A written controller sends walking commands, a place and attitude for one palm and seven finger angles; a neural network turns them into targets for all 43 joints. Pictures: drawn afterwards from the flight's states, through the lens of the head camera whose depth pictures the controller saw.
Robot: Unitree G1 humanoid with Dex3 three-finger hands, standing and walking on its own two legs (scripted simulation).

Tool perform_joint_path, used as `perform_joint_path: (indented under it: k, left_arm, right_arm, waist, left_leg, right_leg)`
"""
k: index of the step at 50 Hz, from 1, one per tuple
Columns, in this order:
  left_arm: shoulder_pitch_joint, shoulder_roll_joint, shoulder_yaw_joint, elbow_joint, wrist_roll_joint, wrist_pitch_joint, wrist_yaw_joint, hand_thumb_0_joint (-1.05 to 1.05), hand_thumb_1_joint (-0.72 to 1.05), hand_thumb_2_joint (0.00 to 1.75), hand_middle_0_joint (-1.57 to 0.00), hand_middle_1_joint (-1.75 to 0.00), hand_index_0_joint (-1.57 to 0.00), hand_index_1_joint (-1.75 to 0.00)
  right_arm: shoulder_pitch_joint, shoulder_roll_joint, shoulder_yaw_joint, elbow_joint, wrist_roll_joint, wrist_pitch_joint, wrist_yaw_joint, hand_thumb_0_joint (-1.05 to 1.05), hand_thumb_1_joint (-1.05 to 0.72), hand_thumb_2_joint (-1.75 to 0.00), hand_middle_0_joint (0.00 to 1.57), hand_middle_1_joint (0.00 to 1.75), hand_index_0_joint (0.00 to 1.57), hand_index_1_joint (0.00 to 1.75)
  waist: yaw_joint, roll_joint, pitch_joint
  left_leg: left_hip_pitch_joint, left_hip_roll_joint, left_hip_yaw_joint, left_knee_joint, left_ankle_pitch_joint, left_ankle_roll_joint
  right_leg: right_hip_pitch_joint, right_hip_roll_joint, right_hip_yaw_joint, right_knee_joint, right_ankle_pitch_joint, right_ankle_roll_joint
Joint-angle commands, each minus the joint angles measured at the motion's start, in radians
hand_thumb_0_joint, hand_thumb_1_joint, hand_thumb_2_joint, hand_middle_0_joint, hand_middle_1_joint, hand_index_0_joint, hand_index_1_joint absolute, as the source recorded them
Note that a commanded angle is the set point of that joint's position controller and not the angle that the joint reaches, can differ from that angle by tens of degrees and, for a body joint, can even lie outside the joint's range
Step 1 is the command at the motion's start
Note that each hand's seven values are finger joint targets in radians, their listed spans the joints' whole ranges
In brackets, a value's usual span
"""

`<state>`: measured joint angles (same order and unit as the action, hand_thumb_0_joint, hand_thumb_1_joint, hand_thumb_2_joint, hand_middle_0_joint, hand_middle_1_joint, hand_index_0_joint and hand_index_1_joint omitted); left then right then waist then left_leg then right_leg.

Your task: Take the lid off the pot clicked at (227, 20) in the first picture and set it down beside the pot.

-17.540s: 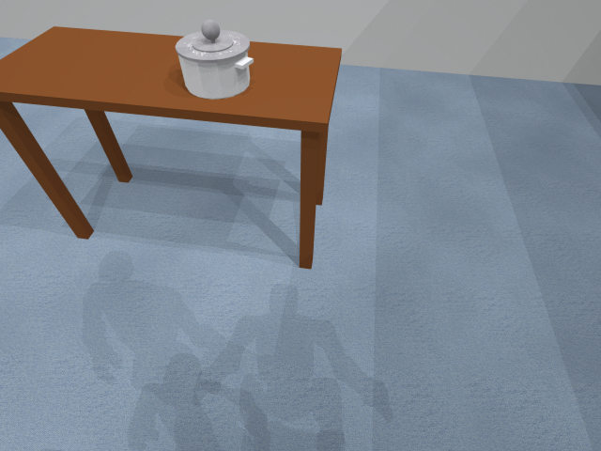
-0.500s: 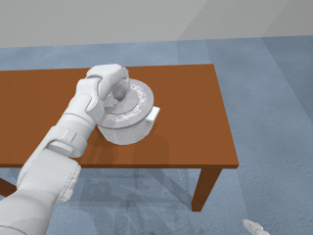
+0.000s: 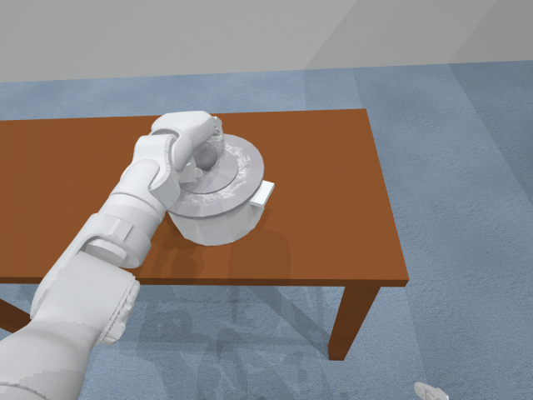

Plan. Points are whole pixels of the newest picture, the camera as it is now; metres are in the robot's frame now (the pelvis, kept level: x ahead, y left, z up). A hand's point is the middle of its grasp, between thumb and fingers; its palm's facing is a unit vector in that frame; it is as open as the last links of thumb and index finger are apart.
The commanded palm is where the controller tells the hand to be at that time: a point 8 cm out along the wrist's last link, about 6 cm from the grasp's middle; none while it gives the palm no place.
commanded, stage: lift the lid straight up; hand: left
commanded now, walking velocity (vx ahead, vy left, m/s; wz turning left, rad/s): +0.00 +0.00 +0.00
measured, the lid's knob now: (202, 155) +0.49 +0.10 +0.10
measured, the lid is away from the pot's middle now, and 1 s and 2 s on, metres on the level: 0.01 0.01 0.02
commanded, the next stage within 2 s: none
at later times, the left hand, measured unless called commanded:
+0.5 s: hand (193, 148) +0.45 +0.10 +0.15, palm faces -0.29 -0.03 -0.96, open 8.2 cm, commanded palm +0.44 +0.11 +0.22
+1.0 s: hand (178, 127) +0.46 +0.12 +0.18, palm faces -0.28 -0.03 -0.96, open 8.1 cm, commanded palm +0.44 +0.12 +0.26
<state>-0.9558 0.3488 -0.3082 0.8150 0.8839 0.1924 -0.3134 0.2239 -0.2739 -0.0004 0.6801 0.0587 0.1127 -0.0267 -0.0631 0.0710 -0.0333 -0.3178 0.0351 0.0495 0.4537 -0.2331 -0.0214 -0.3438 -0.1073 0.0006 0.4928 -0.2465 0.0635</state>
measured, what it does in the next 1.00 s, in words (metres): stands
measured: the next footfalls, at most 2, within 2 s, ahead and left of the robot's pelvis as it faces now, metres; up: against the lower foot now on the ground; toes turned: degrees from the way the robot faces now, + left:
none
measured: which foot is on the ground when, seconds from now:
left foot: down 0.00-1.00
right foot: down 0.00-1.00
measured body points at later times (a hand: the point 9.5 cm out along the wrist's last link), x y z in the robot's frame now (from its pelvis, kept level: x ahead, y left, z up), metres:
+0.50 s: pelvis +0.00 +0.00 +0.00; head +0.03 -0.05 +0.45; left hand +0.46 +0.10 +0.20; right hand +0.14 -0.25 -0.13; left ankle -0.01 +0.14 -0.74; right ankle +0.00 -0.16 -0.74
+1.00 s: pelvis -0.01 +0.00 +0.00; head +0.02 -0.04 +0.45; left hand +0.47 +0.12 +0.24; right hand +0.11 -0.26 -0.13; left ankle -0.01 +0.14 -0.74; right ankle +0.00 -0.16 -0.74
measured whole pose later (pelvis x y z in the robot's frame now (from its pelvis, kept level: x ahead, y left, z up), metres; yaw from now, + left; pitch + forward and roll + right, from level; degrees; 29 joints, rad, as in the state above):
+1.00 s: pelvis -0.01 +0.00 +0.00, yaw +1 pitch +4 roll +1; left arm -1.08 0.40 -0.29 0.78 0.87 0.22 -0.43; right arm 0.21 -0.29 0.01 0.68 0.06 0.05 -0.04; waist -0.06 0.07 -0.01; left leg -0.27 0.03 0.04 0.42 -0.21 -0.02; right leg -0.30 -0.11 -0.01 0.47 -0.23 0.06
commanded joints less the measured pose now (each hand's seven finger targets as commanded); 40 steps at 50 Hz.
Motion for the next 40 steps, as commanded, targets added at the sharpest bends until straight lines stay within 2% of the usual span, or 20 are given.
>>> perform_joint_path:
  k: [1,4,5,8,9,10,13,17,18,20,21,22,26,29,33,35,36,37,38,40]
  left_arm:
    - [-0.543,0.154,0.065,-0.175,0.012,0.002,0.049,0.0,0.59,1.08,-1.06,-1.13,-0.73,-0.99]
    - [-0.609,0.221,0.107,-0.25,0.01,-0.012,0.054,0.0,0.6,1.08,-1.07,-1.13,-0.73,-1.0]
    - [-0.61,0.188,0.082,-0.248,0.007,-0.01,0.052,0.0,0.6,1.08,-1.07,-1.13,-0.73,-1.0]
    - [-0.642,0.215,0.107,-0.296,-0.005,-0.013,0.056,0.0,0.6,1.08,-1.08,-1.13,-0.73,-1.0]
    - [-0.659,0.228,0.108,-0.324,0.003,-0.016,0.059,0.0,0.6,1.08,-1.08,-1.13,-0.73,-1.0]
    - [-0.65,0.195,0.087,-0.33,0.0,-0.013,0.059,0.0,0.61,1.08,-1.08,-1.13,-0.73,-1.0]
    - [-0.601,0.214,0.116,-0.332,-0.009,0.003,0.058,0.0,0.61,1.08,-1.08,-1.13,-0.73,-1.0]
    - [-0.594,0.231,0.116,-0.277,0.017,0.039,0.053,0.0,0.61,1.08,-1.08,-1.13,-0.73,-1.0]
    - [-0.606,0.219,0.11,-0.306,0.012,0.039,0.051,0.0,0.61,1.08,-1.08,-1.13,-0.73,-1.0]
    - [-0.623,0.265,0.137,-0.293,0.024,0.048,0.045,0.0,0.61,1.08,-1.08,-1.13,-0.73,-1.0]
    - [-0.64,0.262,0.132,-0.308,0.022,0.049,0.039,0.0,0.61,1.08,-1.08,-1.13,-0.73,-1.0]
    - [-0.648,0.276,0.142,-0.337,0.019,0.046,0.034,0.0,0.61,1.08,-1.08,-1.13,-0.73,-1.0]
    - [-0.628,0.231,0.105,-0.25,0.011,0.061,0.002,0.0,0.61,1.08,-1.08,-1.13,-0.73,-1.0]
    - [-0.694,0.279,0.129,-0.286,0.012,0.04,-0.014,0.0,0.61,1.08,-1.08,-1.13,-0.73,-1.0]
    - [-0.694,0.278,0.131,-0.303,0.002,0.022,-0.031,0.0,0.61,1.08,-1.08,-1.13,-0.73,-1.0]
    - [-0.715,0.26,0.109,-0.276,0.005,0.023,-0.038,0.0,0.61,1.08,-1.08,-1.13,-0.73,-1.0]
    - [-0.717,0.274,0.121,-0.276,0.003,0.021,-0.039,0.0,0.61,1.08,-1.08,-1.13,-0.73,-1.0]
    - [-0.728,0.295,0.139,-0.29,0.008,0.018,-0.037,0.0,0.61,1.08,-1.08,-1.13,-0.73,-1.0]
    - [-0.726,0.274,0.121,-0.299,0.001,0.014,-0.041,0.0,0.61,1.08,-1.08,-1.13,-0.73,-1.0]
    - [-0.75,0.288,0.128,-0.287,0.008,0.015,-0.042,0.0,0.61,1.08,-1.08,-1.13,-0.73,-1.0]
  right_arm:
    - [-0.042,-0.111,-0.043,-0.108,0.001,-0.039,0.0,0.0,-0.9,-0.9,0.2,0.3,0.2,0.3]
    - [-0.047,-0.111,-0.04,-0.115,-0.002,-0.052,-0.006,0.0,-0.9,-0.9,0.2,0.3,0.2,0.3]
    - [-0.048,-0.106,-0.04,-0.116,0.0,-0.056,-0.007,0.0,-0.9,-0.9,0.2,0.3,0.2,0.3]
    - [-0.048,-0.107,-0.041,-0.117,-0.002,-0.067,-0.007,0.0,-0.9,-0.9,0.2,0.3,0.2,0.3]
    - [-0.054,-0.105,-0.039,-0.12,-0.003,-0.072,-0.006,0.0,-0.9,-0.9,0.2,0.3,0.2,0.3]
    - [-0.055,-0.099,-0.04,-0.121,-0.002,-0.079,-0.004,0.0,-0.9,-0.9,0.2,0.3,0.2,0.3]
    - [-0.064,-0.105,-0.042,-0.12,-0.002,-0.078,0.004,0.0,-0.9,-0.9,0.2,0.3,0.2,0.3]
    - [-0.088,-0.107,-0.033,-0.115,0.002,-0.064,0.008,0.0,-0.9,-0.9,0.2,0.3,0.2,0.3]
    - [-0.092,-0.107,-0.034,-0.121,0.001,-0.065,0.008,0.0,-0.9,-0.9,0.2,0.3,0.2,0.3]
    - [-0.093,-0.107,-0.03,-0.118,-0.001,-0.063,0.002,0.0,-0.9,-0.9,0.2,0.3,0.2,0.3]
    - [-0.102,-0.103,-0.03,-0.125,0.001,-0.066,0.001,0.0,-0.9,-0.9,0.2,0.3,0.2,0.3]
    - [-0.102,-0.101,-0.03,-0.132,-0.001,-0.071,0.0,0.0,-0.9,-0.9,0.2,0.3,0.2,0.3]
    - [-0.105,-0.106,-0.027,-0.124,0.005,-0.065,-0.004,0.0,-0.9,-0.9,0.2,0.3,0.2,0.3]
    - [-0.103,-0.107,-0.024,-0.134,0.001,-0.075,-0.015,0.0,-0.9,-0.9,0.2,0.3,0.2,0.3]
    - [-0.089,-0.107,-0.028,-0.14,0.0,-0.088,-0.019,0.0,-0.9,-0.9,0.2,0.3,0.2,0.3]
    - [-0.083,-0.107,-0.024,-0.133,0.002,-0.087,-0.018,0.0,-0.9,-0.9,0.2,0.3,0.2,0.3]
    - [-0.084,-0.107,-0.025,-0.132,0.003,-0.09,-0.018,0.0,-0.9,-0.9,0.2,0.3,0.2,0.3]
    - [-0.082,-0.11,-0.027,-0.133,0.001,-0.094,-0.018,0.0,-0.9,-0.9,0.2,0.3,0.2,0.3]
    - [-0.085,-0.109,-0.026,-0.139,0.001,-0.096,-0.017,0.0,-0.9,-0.9,0.2,0.3,0.2,0.3]
    - [-0.077,-0.111,-0.027,-0.129,0.002,-0.098,-0.016,0.0,-0.9,-0.9,0.2,0.3,0.2,0.3]
  waist:
    - [-0.014,-0.13,-0.383]
    - [-0.007,-0.1,-0.447]
    - [-0.011,-0.096,-0.447]
    - [-0.006,-0.097,-0.471]
    - [-0.005,-0.067,-0.486]
    - [-0.006,-0.069,-0.492]
    - [0.007,-0.108,-0.482]
    - [0.013,-0.123,-0.411]
    - [0.014,-0.111,-0.42]
    - [0.016,-0.131,-0.442]
    - [0.015,-0.124,-0.444]
    - [0.019,-0.122,-0.484]
    - [0.005,-0.149,-0.387]
    - [0.004,-0.128,-0.432]
    - [0.004,-0.129,-0.44]
    - [-0.003,-0.128,-0.407]
    - [0.001,-0.138,-0.413]
    - [0.005,-0.112,-0.429]
    - [0.002,-0.107,-0.43]
    - [0.001,-0.112,-0.413]
  left_leg:
    - [0.204,-0.071,0.01,-0.018,0.243,0.083]
    - [0.225,-0.074,0.002,-0.016,0.262,0.085]
    - [0.234,-0.076,0.001,-0.014,0.277,0.085]
    - [0.25,-0.073,-0.006,-0.011,0.318,0.086]
    - [0.268,-0.073,-0.007,-0.011,0.33,0.083]
    - [0.283,-0.074,-0.012,-0.004,0.355,0.084]
    - [0.262,-0.073,-0.012,-0.002,0.388,0.084]
    - [0.217,-0.076,-0.001,-0.023,0.304,0.079]
    - [0.223,-0.079,-0.003,-0.022,0.312,0.081]
    - [0.224,-0.08,-0.003,-0.021,0.313,0.083]
    - [0.228,-0.082,0.0,-0.019,0.311,0.084]
    - [0.241,-0.084,-0.004,-0.018,0.323,0.084]
    - [0.21,-0.083,0.003,-0.029,0.255,0.082]
    - [0.23,-0.088,-0.001,-0.031,0.249,0.086]
    - [0.248,-0.087,-0.006,-0.028,0.273,0.089]
    - [0.237,-0.087,-0.004,-0.037,0.245,0.085]
    - [0.237,-0.086,-0.008,-0.039,0.249,0.085]
    - [0.253,-0.085,-0.007,-0.039,0.256,0.085]
    - [0.252,-0.088,-0.01,-0.035,0.266,0.086]
    - [0.246,-0.085,-0.012,-0.043,0.246,0.083]
  right_leg:
    - [0.095,0.112,-0.084,-0.024,0.335,-0.089]
    - [0.133,0.108,-0.077,-0.015,0.364,-0.09]
    - [0.126,0.109,-0.079,-0.014,0.373,-0.09]
    - [0.145,0.106,-0.079,-0.014,0.405,-0.09]
    - [0.145,0.107,-0.078,-0.007,0.414,-0.09]
    - [0.142,0.108,-0.079,-0.005,0.427,-0.09]
    - [0.168,0.106,-0.081,-0.004,0.459,-0.089]
    - [0.151,0.105,-0.082,-0.01,0.405,-0.089]
    - [0.157,0.103,-0.081,-0.012,0.411,-0.092]
    - [0.177,0.103,-0.078,-0.007,0.427,-0.089]
    - [0.18,0.101,-0.075,-0.007,0.431,-0.087]
    - [0.203,0.1,-0.072,-0.003,0.445,-0.086]
    - [0.148,0.101,-0.079,-0.023,0.382,-0.084]
    - [0.17,0.098,-0.07,-0.023,0.379,-0.084]
    - [0.178,0.097,-0.07,-0.031,0.397,-0.085]
    - [0.157,0.098,-0.075,-0.036,0.373,-0.083]
    - [0.164,0.099,-0.074,-0.035,0.372,-0.084]
    - [0.165,0.098,-0.071,-0.035,0.375,-0.085]
    - [0.168,0.098,-0.072,-0.037,0.379,-0.088]
    - [0.162,0.099,-0.074,-0.04,0.362,-0.087]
